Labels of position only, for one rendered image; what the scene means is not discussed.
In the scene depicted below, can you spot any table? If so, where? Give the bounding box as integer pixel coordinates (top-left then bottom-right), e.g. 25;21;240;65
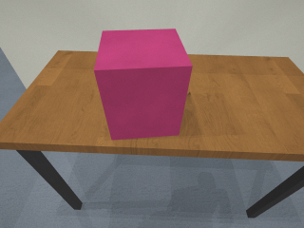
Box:
0;50;304;219

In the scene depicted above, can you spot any carton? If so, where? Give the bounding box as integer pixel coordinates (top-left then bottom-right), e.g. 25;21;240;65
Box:
94;28;193;141

